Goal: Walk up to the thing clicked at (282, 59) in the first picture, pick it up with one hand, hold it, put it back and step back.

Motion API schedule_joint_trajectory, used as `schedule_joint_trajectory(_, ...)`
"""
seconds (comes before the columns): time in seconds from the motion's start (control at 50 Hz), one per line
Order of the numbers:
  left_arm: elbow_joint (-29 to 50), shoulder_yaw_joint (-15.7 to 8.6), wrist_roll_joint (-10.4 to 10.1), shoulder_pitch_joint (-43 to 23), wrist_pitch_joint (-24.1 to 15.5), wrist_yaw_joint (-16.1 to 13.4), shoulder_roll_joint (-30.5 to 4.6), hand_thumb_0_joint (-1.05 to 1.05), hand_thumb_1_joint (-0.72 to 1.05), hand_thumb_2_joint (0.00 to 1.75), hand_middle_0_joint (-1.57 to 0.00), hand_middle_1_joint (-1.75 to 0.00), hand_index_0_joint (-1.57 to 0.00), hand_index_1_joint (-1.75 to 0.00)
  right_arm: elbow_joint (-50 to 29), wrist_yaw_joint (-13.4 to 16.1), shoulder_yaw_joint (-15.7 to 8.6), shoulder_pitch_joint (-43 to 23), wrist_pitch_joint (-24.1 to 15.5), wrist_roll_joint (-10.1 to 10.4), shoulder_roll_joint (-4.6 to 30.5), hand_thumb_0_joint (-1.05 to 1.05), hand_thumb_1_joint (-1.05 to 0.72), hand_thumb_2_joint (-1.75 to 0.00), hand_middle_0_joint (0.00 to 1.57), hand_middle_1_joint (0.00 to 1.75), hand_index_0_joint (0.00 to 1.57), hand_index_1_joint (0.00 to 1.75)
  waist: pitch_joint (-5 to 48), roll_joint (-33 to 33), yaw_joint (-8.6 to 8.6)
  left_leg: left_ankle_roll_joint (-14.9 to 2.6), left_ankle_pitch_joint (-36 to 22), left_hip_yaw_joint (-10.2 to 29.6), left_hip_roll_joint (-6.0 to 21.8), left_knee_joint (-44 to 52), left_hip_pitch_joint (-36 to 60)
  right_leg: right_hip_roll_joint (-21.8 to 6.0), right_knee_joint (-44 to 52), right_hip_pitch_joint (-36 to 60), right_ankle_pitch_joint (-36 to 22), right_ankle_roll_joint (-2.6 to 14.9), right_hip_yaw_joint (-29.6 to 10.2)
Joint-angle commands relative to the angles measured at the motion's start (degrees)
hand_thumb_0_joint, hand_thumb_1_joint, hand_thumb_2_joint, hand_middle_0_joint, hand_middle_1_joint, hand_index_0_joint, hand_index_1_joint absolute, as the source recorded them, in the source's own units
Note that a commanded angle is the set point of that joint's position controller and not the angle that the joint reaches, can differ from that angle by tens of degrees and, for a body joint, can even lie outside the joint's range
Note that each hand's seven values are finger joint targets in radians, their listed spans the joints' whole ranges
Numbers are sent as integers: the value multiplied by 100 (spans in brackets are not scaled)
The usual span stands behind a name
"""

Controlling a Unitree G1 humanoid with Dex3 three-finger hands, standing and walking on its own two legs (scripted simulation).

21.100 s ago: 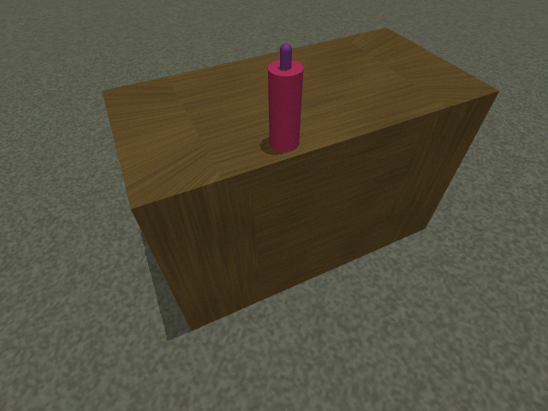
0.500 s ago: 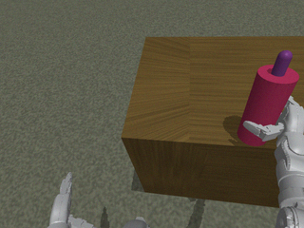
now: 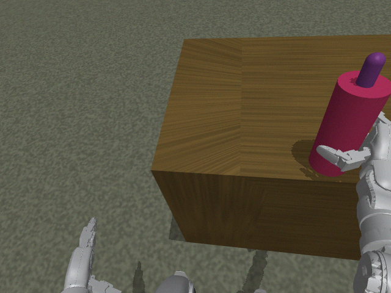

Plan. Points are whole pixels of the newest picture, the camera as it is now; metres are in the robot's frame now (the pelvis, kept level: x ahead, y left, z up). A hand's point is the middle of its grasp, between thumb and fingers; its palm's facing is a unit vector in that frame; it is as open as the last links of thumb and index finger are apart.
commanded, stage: lower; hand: right
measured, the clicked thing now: (347, 119) +0.44 -0.22 +0.10
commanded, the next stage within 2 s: open in 0.12 s
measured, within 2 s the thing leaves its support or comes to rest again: rests again in 1.00 s
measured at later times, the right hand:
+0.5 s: hand (346, 135) +0.44 -0.23 +0.06, palm faces +0.23 +0.97 +0.02, open 13.2 cm
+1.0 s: hand (375, 118) +0.44 -0.27 +0.10, palm faces +0.28 +0.96 +0.00, open 17.4 cm
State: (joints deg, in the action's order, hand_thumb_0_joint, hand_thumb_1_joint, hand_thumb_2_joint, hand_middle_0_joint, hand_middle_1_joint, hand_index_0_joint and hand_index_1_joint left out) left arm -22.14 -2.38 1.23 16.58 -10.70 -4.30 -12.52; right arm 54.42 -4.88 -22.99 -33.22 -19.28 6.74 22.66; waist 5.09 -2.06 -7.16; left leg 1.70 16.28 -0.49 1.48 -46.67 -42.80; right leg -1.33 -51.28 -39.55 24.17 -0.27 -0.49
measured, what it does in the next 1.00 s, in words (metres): stands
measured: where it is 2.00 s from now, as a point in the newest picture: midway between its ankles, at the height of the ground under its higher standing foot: outside the picture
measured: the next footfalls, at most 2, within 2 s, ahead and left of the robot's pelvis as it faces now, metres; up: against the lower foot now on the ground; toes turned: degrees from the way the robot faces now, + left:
none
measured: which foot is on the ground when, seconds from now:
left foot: down 0.00-1.00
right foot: down 0.00-1.00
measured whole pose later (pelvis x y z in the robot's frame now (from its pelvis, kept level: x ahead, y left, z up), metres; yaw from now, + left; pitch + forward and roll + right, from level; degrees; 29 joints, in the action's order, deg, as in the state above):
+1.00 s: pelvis +0.01 +0.00 +0.00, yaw +0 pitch +12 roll +1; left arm -16.8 -2.5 -0.6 21.7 -5.7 -4.0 -14.3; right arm 48.9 -7.1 -26.4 -34.9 -14.4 7.4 26.8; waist 6.0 -1.3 -6.1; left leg 1.3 17.9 -1.2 1.3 -48.3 -42.6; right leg -1.5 -52.6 -39.5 25.5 -0.6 -1.3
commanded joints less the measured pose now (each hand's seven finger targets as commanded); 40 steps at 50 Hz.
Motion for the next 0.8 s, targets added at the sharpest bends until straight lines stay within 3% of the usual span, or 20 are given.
schedule_joint_trajectory(0.0, 1033, -433, -19, -78, -290, -31, -873, 0, -56, 6, -5, -4, -4, -5, -1662, 18, -135, -3213, -673, 155, 1387, 0, 11, -110, 115, 126, 121, 126, 2287, 805, -123, -198, -772, -98, -217, 342, 994, 56, 745, 1029, -1185, -7, -88)
schedule_joint_trajectory(0.08, 1037, -621, -6, 102, -269, -25, -1062, 0, -56, 6, -5, -4, -4, -5, -1180, -26, -245, -2911, -669, 87, 1565, 0, 12, -103, 112, 120, 117, 120, 2184, 792, -152, -196, -543, -76, -196, 285, 804, 79, 685, 834, -784, 16, -83)
schedule_joint_trajectory(0.1, 973, -476, 5, 239, -234, -2, -919, 0, -56, 6, -5, -4, -4, -5, -1165, -45, -230, -2849, -663, 72, 1517, 0, 15, -101, 113, 119, 117, 119, 2158, 784, -118, -190, -572, -51, -189, 277, 831, 97, 640, 731, -771, 28, -58)
schedule_joint_trajectory(0.16, 1418, -464, -23, -32, -244, 1, -954, 0, -56, 5, -5, -4, -5, -5, -1217, -78, -205, -3059, -683, 53, 1591, 0, 16, -96, 110, 113, 114, 114, 2299, 624, -152, -175, -439, -24, -175, 274, 973, 108, 604, 584, -542, 66, -56)
schedule_joint_trajectory(0.18, 1395, -493, -12, 58, -217, -5, -994, 0, -57, 6, -6, -4, -5, -5, -1084, -95, -246, -2956, -681, 63, 1581, 0, 24, -88, 112, 107, 117, 107, 2301, 612, -175, -174, -384, -30, -183, 262, 908, 96, 587, 549, -491, 59, -72)
schedule_joint_trajectory(0.2, 1457, -498, -28, 42, -201, 5, -1009, 0, -51, 3, -6, -5, -7, -4, -1112, -104, -179, -2972, -675, 52, 1559, 0, 30, -80, 108, 99, 111, 99, 2175, 605, -133, -177, -222, -27, -179, 274, 889, 104, 626, 469, -302, 66, -74)
schedule_joint_trajectory(0.22, 1474, -520, -24, 92, -193, 1, -1011, 0, -51, 3, -6, -5, -7, -4, -1191, -111, -177, -3015, -682, 38, 1548, 0, 35, -72, 104, 91, 107, 91, 2394, 637, -159, -171, -348, -1, -171, 235, 934, 109, 578, 563, -426, 54, -65)
schedule_joint_trajectory(0.26, 1487, -524, -27, 183, -171, -9, -1032, 0, -55, 6, -5, -5, -5, -5, -1116, -120, -175, -3076, -650, 38, 1582, 0, 43, -56, 94, 75, 97, 75, 2285, 632, -214, -174, -275, -22, -186, 243, 826, 101, 566, 499, -349, 59, -72)
schedule_joint_trajectory(0.32, 1447, -424, -29, 211, -145, 29, -908, 0, -55, 6, -5, -5, -5, -5, -1074, -145, -164, -3078, -611, 37, 1593, 0, 59, -32, 84, 56, 85, 56, 2222, 744, -151, -169, -155, 42, -153, 236, 850, 123, 513, 316, -219, 68, -37)
schedule_joint_trajectory(0.4, 1558, -414, -44, 120, -146, 48, -923, 0, -56, 7, -5, -5, -5, -5, -1124, -168, -182, -3091, -560, 50, 1645, 0, 61, -1, 68, 33, 69, 33, 2091, 746, -138, -171, 82, 71, -153, 231, 769, 102, 529, 142, 1, 69, -62)
schedule_joint_trajectory(0.42, 1463, -508, -28, 251, -128, 48, -1011, 0, -57, 7, -6, -5, -5, -6, -856, -183, -161, -2885, -517, 35, 1558, 0, 61, 0, 64, 28, 65, 28, 2106, 877, -140, -177, 47, 66, -150, 196, 713, 110, 515, 262, -45, 46, -53)
schedule_joint_trajectory(0.44, 1683, -373, -43, 132, -131, 56, -892, 0, -57, 7, -6, -5, -5, -6, -1097, -169, -158, -3068, -525, 45, 1563, 0, 61, 0, 59, 23, 59, 23, 2256, 684, -122, -177, -55, 14, -177, 176, 788, 107, 507, 258, -155, 62, -76)
schedule_joint_trajectory(0.48, 1682, -494, -43, 226, -100, 41, -1026, 0, -58, 8, -6, -5, -4, -6, -909, -161, -223, -2918, -496, 47, 1646, 0, 61, 0, 51, 16, 51, 16, 2347, 693, -140, -182, -193, -1, -177, 121, 863, 110, 461, 240, -297, 56, -62)
schedule_joint_trajectory(0.58, 1709, -494, -60, 377, -12, 60, -1011, 0, -59, 8, -6, -5, -4, -6, -814, -162, -194, -2684, -420, 41, 1549, 0, 61, 0, 27, 1, 26, 1, 2113, 554, -95, -183, -93, -22, -179, 119, 810, 112, 484, 118, -222, 65, -66)
schedule_joint_trajectory(0.6, 1765, -495, -67, 377, -9, 64, -989, 0, -59, 8, -6, -5, -4, -6, -936, -192, -96, -2819, -422, 68, 1391, 0, 61, 0, 23, 0, 22, 0, 2136, 567, -165, -187, -36, -37, -196, 124, 674, 88, 486, 203, -150, 68, -88)
schedule_joint_trajectory(0.66, 1729, -553, -63, 399, 13, 70, -1048, 0, -59, 8, -6, -5, -4, -6, -874, -176, -160, -2657, -405, 54, 1450, 0, 61, 0, 16, 0, 15, 0, 2126, 593, -86, -203, -192, -76, -195, 44, 641, 103, 494, 282, -343, 44, -93)
schedule_joint_trajectory(0.68, 1857, -405, -67, 324, 16, 76, -916, 0, -54, 5, -6, -5, -6, -5, -949, -200, -80, -2781, -418, 53, 1390, 0, 59, 0, 9, 3, 9, 3, 2030, 567, -107, -200, -140, -85, -205, 61, 595, 95, 479, 224, -288, 58, -84)
schedule_joint_trajectory(0.7, 1859, -443, -73, 361, 16, 79, -952, 0, -53, 4, -6, -5, -6, -5, -919, -210, -63, -2750, -420, 45, 1373, 0, 58, 0, 8, 2, 8, 2, 2057, 618, -115, -216, -151, -103, -211, 27, 542, 78, 512, 304, -326, 38, -117)
schedule_joint_trajectory(0.74, 2059, -363, -79, 330, 46, 83, -909, 0, -53, 4, -6, -5, -6, -5, -1261, -227, -118, -2952, -438, 45, 1552, 0, 55, -2, 6, 4, 7, 4, 2282, 532, -106, -198, -308, -76, -195, 58, 810, 109, 449, 305, -486, 62, -73)
schedule_joint_trajectory(0.78, 1889, -522, -96, 562, 114, 50, -1057, 0, -54, 4, -6, -5, -5, -5, -1419, -207, -328, -2892, -383, 42, 1960, 0, 51, -4, 6, 5, 6, 5, 2495, 795, -33, -197, -511, -21, -158, 83, 1041, 141, 433, 495, -692, 50, -6)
